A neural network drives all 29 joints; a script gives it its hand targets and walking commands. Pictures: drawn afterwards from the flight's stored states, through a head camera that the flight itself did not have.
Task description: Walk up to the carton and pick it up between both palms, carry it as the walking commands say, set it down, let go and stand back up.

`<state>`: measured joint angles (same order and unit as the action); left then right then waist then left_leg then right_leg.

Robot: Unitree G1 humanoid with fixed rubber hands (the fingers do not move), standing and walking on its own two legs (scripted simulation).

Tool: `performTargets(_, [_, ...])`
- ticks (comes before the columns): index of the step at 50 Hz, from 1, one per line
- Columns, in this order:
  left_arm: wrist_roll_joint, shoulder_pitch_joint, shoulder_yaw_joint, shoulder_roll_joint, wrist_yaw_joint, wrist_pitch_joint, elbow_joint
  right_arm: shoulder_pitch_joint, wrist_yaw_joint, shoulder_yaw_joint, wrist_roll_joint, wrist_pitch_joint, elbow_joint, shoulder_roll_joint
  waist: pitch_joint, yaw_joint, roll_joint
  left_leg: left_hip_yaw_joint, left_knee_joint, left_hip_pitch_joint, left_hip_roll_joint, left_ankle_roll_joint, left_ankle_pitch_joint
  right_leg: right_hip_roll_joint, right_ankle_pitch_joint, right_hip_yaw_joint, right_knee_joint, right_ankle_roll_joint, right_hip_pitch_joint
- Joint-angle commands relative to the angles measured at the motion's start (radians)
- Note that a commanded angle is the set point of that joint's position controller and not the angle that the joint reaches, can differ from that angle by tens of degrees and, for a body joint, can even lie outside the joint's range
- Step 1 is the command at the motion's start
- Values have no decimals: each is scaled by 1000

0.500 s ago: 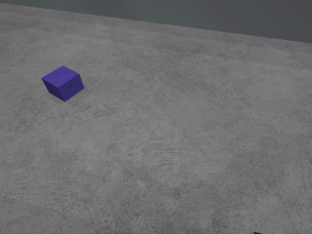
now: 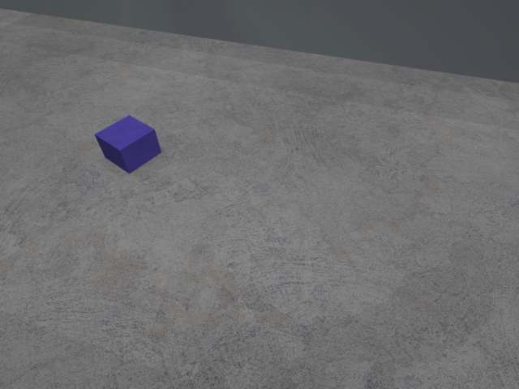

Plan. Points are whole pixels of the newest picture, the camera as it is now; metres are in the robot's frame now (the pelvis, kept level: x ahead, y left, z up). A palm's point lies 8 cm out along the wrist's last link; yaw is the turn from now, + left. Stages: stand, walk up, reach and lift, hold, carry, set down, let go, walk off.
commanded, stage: walk up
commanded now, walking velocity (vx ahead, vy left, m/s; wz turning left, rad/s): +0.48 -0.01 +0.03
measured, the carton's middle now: (129, 143) +1.50 +0.75 -0.69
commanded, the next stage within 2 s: none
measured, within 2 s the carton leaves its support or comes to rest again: neither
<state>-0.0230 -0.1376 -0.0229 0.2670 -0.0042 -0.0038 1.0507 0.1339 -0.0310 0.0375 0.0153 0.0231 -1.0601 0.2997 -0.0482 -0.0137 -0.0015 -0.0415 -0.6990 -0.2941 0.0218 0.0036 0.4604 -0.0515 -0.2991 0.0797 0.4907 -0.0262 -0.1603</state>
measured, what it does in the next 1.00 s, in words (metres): walks ahead: right foot, then left foot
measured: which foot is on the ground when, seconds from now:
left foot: down 0.00-0.58, up 0.60-0.86, down 0.88-1.00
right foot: down 0.00-0.10, up 0.12-0.52, down 0.54-0.90, up 0.92-1.00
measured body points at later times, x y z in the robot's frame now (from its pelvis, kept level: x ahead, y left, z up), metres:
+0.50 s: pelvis +0.19 +0.04 -0.01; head +0.20 +0.04 +0.44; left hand +0.33 +0.25 -0.15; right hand +0.07 -0.17 -0.16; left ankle +0.03 +0.11 -0.74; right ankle +0.28 -0.08 -0.72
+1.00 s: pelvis +0.46 +0.10 -0.01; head +0.46 +0.14 +0.44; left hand +0.41 +0.33 -0.19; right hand +0.55 -0.15 -0.13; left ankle +0.52 +0.20 -0.74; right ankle +0.33 -0.04 -0.67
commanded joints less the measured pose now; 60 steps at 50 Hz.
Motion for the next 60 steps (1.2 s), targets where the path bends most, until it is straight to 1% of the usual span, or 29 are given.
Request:
performTargets(1, [-6, -43, -33, 192, -6, 22, -18, -60, -3, 11, 5, -49, 92, 63, -33, -28, 133, -3, -14, -116, 40, 11, 30, -307, -328, -333, -308, 199, -24])
performTargets(4, [-2, 72, -32, 179, 7, 17, -27, 156, 3, 16, 5, -55, 4, 72, 6, 96, 163, -95, 182, 256, -25, 10, -115, -175, -356, -163, -194, 116, -245])
performTargets(5, [-1, 81, -17, 134, 11, 17, -38, 221, 12, 32, 12, -64, -12, 126, -22, 132, -22, 77, 320, 341, 66, -28, 37, -84, -345, -77, 35, 76, -372])
performTargets(6, [3, 125, -7, 64, 17, 19, -83, 292, 23, 53, 23, -75, -23, 218, -9, 156, -307, 498, 566, 324, 325, -120, 246, 34, -287, 23, 455, 16, -478])
performTargets(7, [-1, 146, -9, 66, 15, 17, -104, 291, 32, 59, 17, -78, -13, 230, -14, 140, -263, 562, 619, 332, 387, -171, 318, -4, -252, -49, 602, 20, -549])
performTargets(8, [-3, 169, -12, 60, 18, 26, -104, 265, 38, 48, 16, -82, -26, 178, -49, 131, -152, 502, 602, 307, 373, -181, 283, -39, -191, -82, 673, 32, -583])
performTargets(12, [-2, 65, -4, 29, 30, 48, -62, 197, 47, 12, 15, -116, -35, 69, -25, 82, -55, 309, 585, 254, 306, -179, -9, -63, -25, -105, 608, 24, -491])
performTargets(15, [0, 85, 9, 12, 25, 47, -55, 223, 51, 5, 16, -134, -52, 55, -51, 68, -86, 234, 561, 278, 295, -204, -276, -57, 1, -86, 527, 12, -499])
performTargets(16, [0, 105, 7, 12, 27, 43, -67, 250, 50, 9, 15, -136, -56, 58, -61, 74, -44, 218, 562, 276, 293, -194, -332, -45, 22, -69, 520, 0, -501])
performTargets(19, [6, 146, 17, -13, 25, 39, -82, 289, 49, 15, 18, -136, -78, 56, -62, 84, -67, 165, 548, 329, 293, -194, -455, -49, 29, -50, 386, -7, -491])
performTargets(23, [22, 156, 21, -34, 24, 42, -106, 325, 47, 14, 21, -130, -93, 54, -117, 72, -81, 71, 481, 275, 250, -150, -636, -8, 24, 23, 259, 17, -390])
performTargets(26, [21, 6, 7, -22, 9, 52, -73, 316, 50, 21, 3, -125, -77, 78, -39, 7, -59, -30, 249, 211, 197, -87, -1099, 94, 46, 111, 100, 58, -134])
performTargets(27, [18, -145, -11, 13, -2, 58, -29, 276, 50, 20, -3, -122, -66, 93, 53, -72, -46, -54, 36, 87, 170, -69, -1150, 73, 111, 93, 33, 87, 103])
performTargets(28, [-5, -319, -45, 107, -12, 65, 19, 232, 49, 8, -13, -124, -1, 52, 144, -146, 135, -87, -271, -157, 79, -28, -953, -108, 139, -175, -20, 169, 343])
performTargets(29, [-11, -442, -28, 165, -25, 70, 70, 191, 45, 5, -23, -125, 41, 22, 226, -132, 343, -2, -552, -397, -31, -4, -54, -361, 358, -644, -177, 297, 502])
performTargets(30, [-14, -379, -25, 170, -24, 71, 47, 181, 50, 20, -15, -123, 35, 32, 236, -108, 164, 98, -653, -449, 35, -15, 42, -392, 313, -676, -146, 334, 471])
performTargets(32, [-8, -227, -15, 85, -16, 75, 5, 106, 42, 25, -2, -115, 35, 11, 123, -53, 31, 123, -602, -425, 104, -20, -5, -338, 31, -511, -214, 276, 240])
performTargets(35, [12, -77, -7, 33, -19, 78, -18, 132, 14, 32, 14, -71, 9, -30, -17, 33, 103, 83, -431, -277, 133, 26, -44, -291, -208, -324, -333, 198, -95])
performTargets(39, [-1, -90, -12, 57, -6, 90, 17, 46, -8, 10, -1, -53, 30, -44, -71, 41, 156, 19, -140, -151, 135, 42, -121, -254, -148, -203, -354, 166, -215])
performTargets(42, [0, -114, -14, 86, 8, 83, 34, 40, -15, -2, -6, -64, 24, -35, -73, 59, 137, -76, 46, -10, 72, 54, -198, -219, 0, -155, -306, 151, -218])
performTargets(45, [17, -125, -8, 75, 11, 78, 33, 198, 4, 24, -2, -83, -44, 25, 43, 144, 25, -124, 188, 269, 10, 8, -278, -104, 206, -30, 7, 87, -217])
performTargets(46, [21, -120, 1, 38, 12, 78, 4, 298, 13, 55, 9, -97, -61, 126, 100, 186, -209, 181, 313, 399, 235, -80, -137, -12, 156, 68, 322, 32, -352])
performTargets(47, [23, -122, -10, 14, 9, 74, -25, 378, 25, 65, 3, -99, -71, 191, 180, 188, -403, 511, 483, 484, 418, -187, -115, 73, -255, 29, 640, 24, -463])
performTargets(48, [13, -59, -8, 28, 3, 68, -41, 363, 25, 48, 12, -96, -80, 166, 147, 168, -221, 485, 473, 456, 424, -197, -31, 3, -263, -52, 741, 44, -554])
performTargets(49, [14, -74, -3, 13, 6, 74, -42, 291, 31, 39, 13, -97, -71, 118, 114, 156, -248, 425, 476, 425, 400, -197, -25, -26, -204, -73, 775, 56, -587])
performTargets(51, [12, -81, -2, -1, 17, 74, -31, 165, 37, 30, 11, -102, -26, 55, 29, 90, -191, 304, 521, 225, 342, -178, 34, -73, -98, -109, 729, 52, -504])
performTargets(52, [8, -116, -2, -9, 23, 62, -3, 143, 39, 35, 13, -105, -21, 44, -5, 64, -227, 248, 536, 182, 319, -157, 17, -82, -71, -107, 693, 50, -470])
performTargets(55, [6, -113, -4, -4, 21, 39, 2, 133, 35, 19, 5, -123, -34, 20, -5, 43, -100, 125, 547, 123, 310, -147, -154, -74, 1, -73, 571, 34, -396])
performTargets(60, [13, -40, 8, -29, 19, 26, -11, 172, 33, 28, 15, -127, -64, 41, -64, 21, -106, 33, 545, 116, 294, -156, -262, -73, 19, -31, 304, 8, -308])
